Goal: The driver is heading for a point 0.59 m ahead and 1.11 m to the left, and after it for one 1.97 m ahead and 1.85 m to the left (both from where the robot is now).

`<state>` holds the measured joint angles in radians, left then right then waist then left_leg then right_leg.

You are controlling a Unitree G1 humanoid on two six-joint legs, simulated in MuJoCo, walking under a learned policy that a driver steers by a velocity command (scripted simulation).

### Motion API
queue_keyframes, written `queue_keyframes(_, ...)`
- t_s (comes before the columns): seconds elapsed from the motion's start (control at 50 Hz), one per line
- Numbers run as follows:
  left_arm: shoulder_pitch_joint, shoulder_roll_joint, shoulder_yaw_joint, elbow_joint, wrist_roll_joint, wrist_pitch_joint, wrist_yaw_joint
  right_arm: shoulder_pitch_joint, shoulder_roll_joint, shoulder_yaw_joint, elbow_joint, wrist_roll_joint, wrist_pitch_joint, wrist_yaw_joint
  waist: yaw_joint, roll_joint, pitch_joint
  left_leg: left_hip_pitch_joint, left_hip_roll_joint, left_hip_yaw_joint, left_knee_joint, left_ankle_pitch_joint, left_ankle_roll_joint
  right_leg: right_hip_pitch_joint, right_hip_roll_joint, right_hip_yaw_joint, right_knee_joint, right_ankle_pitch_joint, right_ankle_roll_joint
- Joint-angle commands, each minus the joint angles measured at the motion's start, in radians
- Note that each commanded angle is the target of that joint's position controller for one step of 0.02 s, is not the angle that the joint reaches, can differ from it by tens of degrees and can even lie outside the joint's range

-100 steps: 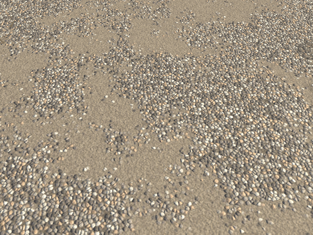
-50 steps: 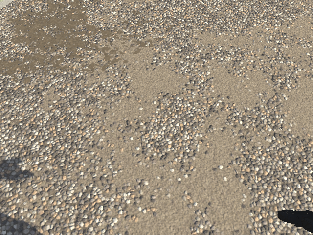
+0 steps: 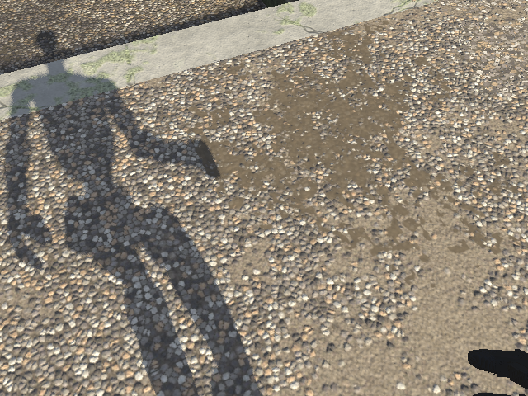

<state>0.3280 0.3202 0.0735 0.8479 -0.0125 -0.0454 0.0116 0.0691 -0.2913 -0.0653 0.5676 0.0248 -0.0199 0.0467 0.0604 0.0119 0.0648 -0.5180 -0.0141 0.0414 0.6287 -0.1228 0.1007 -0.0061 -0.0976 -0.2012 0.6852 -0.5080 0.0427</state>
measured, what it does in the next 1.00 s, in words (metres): walks ahead, turning left: right foot, then left foot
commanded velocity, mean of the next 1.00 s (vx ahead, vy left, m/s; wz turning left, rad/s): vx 0.50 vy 0.00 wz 0.54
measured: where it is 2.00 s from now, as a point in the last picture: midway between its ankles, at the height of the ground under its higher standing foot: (153, 208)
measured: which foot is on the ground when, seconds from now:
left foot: down 0.00-0.46, up 0.48-0.94, down 0.96-1.00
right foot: up 0.00-0.44, down 0.46-0.98, up 1.00-1.00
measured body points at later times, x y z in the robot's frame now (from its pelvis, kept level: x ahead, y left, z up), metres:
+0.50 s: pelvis +0.29 -0.01 +0.01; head +0.32 +0.00 +0.46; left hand +0.45 +0.29 -0.06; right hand +0.41 -0.29 -0.10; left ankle +0.12 +0.08 -0.68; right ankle +0.42 -0.10 -0.72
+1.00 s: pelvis +0.52 +0.12 +0.01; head +0.55 +0.16 +0.45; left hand +0.36 +0.37 -0.13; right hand +0.85 +0.06 -0.06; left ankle +0.56 +0.26 -0.72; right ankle +0.43 -0.09 -0.69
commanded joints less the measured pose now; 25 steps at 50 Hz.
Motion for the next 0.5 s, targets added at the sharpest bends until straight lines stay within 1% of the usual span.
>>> queue_keyframes(0.02,-0.045,0.099,-0.007,-0.154,0.004,-0.072,-0.018,0.366,-0.257,-0.085,-0.01,0.002,-0.016,-0.018,-0.179,0.158,-0.447,0.939,0.341,-0.874,-0.313,-0.302,0.313,-0.77,0.104,0.29,0.713,-0.084,-0.031)
queue_keyframes(0.04,-0.137,0.141,0.005,-0.186,-0.031,-0.089,-0.025,0.335,-0.204,-0.067,0.007,-0.007,-0.031,-0.014,-0.185,0.107,-0.296,0.84,0.314,-0.729,-0.335,-0.23,0.261,-0.841,0.062,0.291,0.691,0.018,-0.047)
queue_keyframes(0.06,-0.148,0.126,-0.002,-0.186,-0.02,-0.098,-0.02,0.28,-0.182,-0.059,0.009,-0.004,-0.038,-0.015,-0.14,0.035,-0.208,0.691,0.27,-0.609,-0.335,-0.129,0.228,-0.801,0.021,0.287,0.601,0.106,-0.055)
queue_keyframes(0.08,-0.145,0.125,0.002,-0.174,0.007,-0.099,-0.013,0.213,-0.156,-0.05,0.0,-0.007,-0.039,-0.016,-0.097,0.007,-0.156,0.56,0.231,-0.521,-0.342,-0.016,0.203,-0.736,-0.006,0.285,0.518,0.153,-0.046)
queue_keyframes(0.1,-0.124,0.133,0.008,-0.168,0.017,-0.089,-0.014,0.173,-0.133,-0.04,-0.014,-0.019,-0.04,-0.02,-0.061,0.025,-0.137,0.47,0.203,-0.467,-0.362,0.073,0.195,-0.668,-0.025,0.292,0.477,0.187,-0.039)
queue_keyframes(0.12,-0.111,0.13,0.009,-0.166,0.021,-0.077,-0.015,0.155,-0.132,-0.039,-0.016,-0.023,-0.041,-0.023,-0.043,0.038,-0.129,0.415,0.193,-0.449,-0.381,0.12,0.199,-0.632,-0.025,0.289,0.445,0.203,-0.027)
queue_keyframes(0.14,-0.107,0.115,0.007,-0.164,0.025,-0.067,-0.015,0.154,-0.135,-0.039,-0.009,-0.019,-0.045,-0.028,-0.036,0.035,-0.122,0.375,0.186,-0.424,-0.392,0.173,0.206,-0.617,-0.023,0.277,0.411,0.211,-0.01)
queue_keyframes(0.18,-0.144,0.086,-0.002,-0.175,0.032,-0.053,-0.012,0.177,-0.151,-0.043,0.01,-0.016,-0.047,-0.042,-0.04,0.026,-0.096,0.304,0.159,-0.363,-0.403,0.222,0.203,-0.61,-0.008,0.258,0.316,0.278,0.019)
queue_keyframes(0.2,-0.186,0.073,-0.007,-0.187,0.033,-0.051,-0.012,0.192,-0.161,-0.046,0.021,-0.015,-0.046,-0.049,-0.053,0.028,-0.08,0.288,0.144,-0.342,-0.404,0.221,0.193,-0.619,0.001,0.254,0.248,0.341,0.03)
queue_keyframes(0.24,-0.268,0.049,-0.017,-0.206,0.03,-0.052,-0.017,0.219,-0.166,-0.047,0.038,-0.009,-0.04,-0.058,-0.084,0.045,-0.064,0.26,0.105,-0.305,-0.394,0.163,0.156,-0.584,0.031,0.251,0.084,0.485,0.035)
queue_keyframes(0.28,-0.342,0.038,-0.024,-0.222,0.023,-0.058,-0.026,0.25,-0.172,-0.049,0.056,-0.005,-0.034,-0.062,-0.115,0.057,-0.056,0.242,0.089,-0.303,-0.382,0.094,0.128,-0.524,0.066,0.246,-0.048,0.582,0.033)
queue_keyframes(0.32,-0.387,0.051,-0.02,-0.239,0.011,-0.064,-0.033,0.286,-0.177,-0.051,0.077,0.0,-0.031,-0.063,-0.133,0.065,-0.051,0.261,0.107,-0.347,-0.361,0.045,0.118,-0.49,0.086,0.258,-0.111,0.608,0.025)
queue_keyframes(0.36,-0.395,0.076,-0.01,-0.246,0.007,-0.07,-0.039,0.304,-0.165,-0.048,0.091,0.005,-0.025,-0.065,-0.129,0.076,-0.053,0.327,0.13,-0.408,-0.303,0.011,0.107,-0.481,0.092,0.283,-0.166,0.567,0.008)
queue_keyframes(0.38,-0.386,0.087,-0.004,-0.246,0.006,-0.074,-0.041,0.304,-0.162,-0.048,0.094,0.004,-0.022,-0.067,-0.121,0.089,-0.054,0.355,0.142,-0.438,-0.274,0.012,0.101,-0.469,0.093,0.29,-0.18,0.524,-0.004)
queue_keyframes(0.4,-0.363,0.097,0.002,-0.243,0.005,-0.077,-0.041,0.297,-0.163,-0.049,0.096,0.003,-0.019,-0.068,-0.107,0.106,-0.057,0.373,0.149,-0.463,-0.243,0.027,0.093,-0.441,0.095,0.289,-0.187,0.472,-0.019)
queue_keyframes(0.42,-0.311,0.104,0.01,-0.231,0.005,-0.081,-0.039,0.285,-0.156,-0.048,0.094,0.001,-0.014,-0.068,-0.077,0.121,-0.068,0.375,0.14,-0.473,-0.204,0.052,0.08,-0.374,0.1,0.274,-0.212,0.445,-0.038)
queue_keyframes(0.44,-0.22,0.124,0.024,-0.211,0.012,-0.085,-0.033,0.277,-0.128,-0.038,0.089,-0.002,-0.014,-0.066,-0.031,0.114,-0.117,0.355,0.097,-0.449,-0.112,0.101,0.052,-0.234,0.089,0.265,-0.243,0.449,-0.067)
queue_keyframes(0.46,-0.08,0.171,0.039,-0.199,0.029,-0.089,-0.024,0.276,-0.07,-0.016,0.073,-0.014,-0.017,-0.062,0.03,0.037,-0.249,0.253,0.04,-0.381,0.138,0.021,0.014,0.014,-0.053,0.39,-0.218,0.421,-0.13)
queue_keyframes(0.48,0.033,0.252,0.061,-0.168,0.039,-0.075,-0.023,0.421,-0.008,0.004,0.056,0.01,-0.025,-0.062,-0.01,-0.267,-0.404,-0.099,-0.106,-0.234,0.484,-0.403,-0.068,0.382,-0.294,0.822,-0.275,0.241,-0.301)
queue_keyframes(0.5,0.043,0.185,0.049,-0.163,0.01,-0.068,-0.031,0.421,-0.095,-0.007,0.064,0.02,-0.028,-0.066,0.003,-0.275,-0.376,-0.256,-0.037,-0.238,0.645,-0.463,-0.083,0.375,-0.342,1.024,-0.366,-0.039,-0.309)
Keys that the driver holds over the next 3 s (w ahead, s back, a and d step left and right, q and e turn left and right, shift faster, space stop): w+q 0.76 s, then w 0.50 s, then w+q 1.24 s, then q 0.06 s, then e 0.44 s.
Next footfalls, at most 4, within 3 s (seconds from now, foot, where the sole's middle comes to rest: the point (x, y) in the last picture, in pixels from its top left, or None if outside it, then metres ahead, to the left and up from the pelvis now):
0.46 right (321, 386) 0.46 -0.08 -0.75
0.96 left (177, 323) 0.59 0.28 -0.75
1.48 right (207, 204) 0.98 0.26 -0.75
2.00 left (84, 198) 0.97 0.63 -0.75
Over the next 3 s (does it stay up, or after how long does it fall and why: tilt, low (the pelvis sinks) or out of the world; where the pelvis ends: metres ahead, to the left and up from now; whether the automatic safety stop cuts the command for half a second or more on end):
stays up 1.13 0.79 0.02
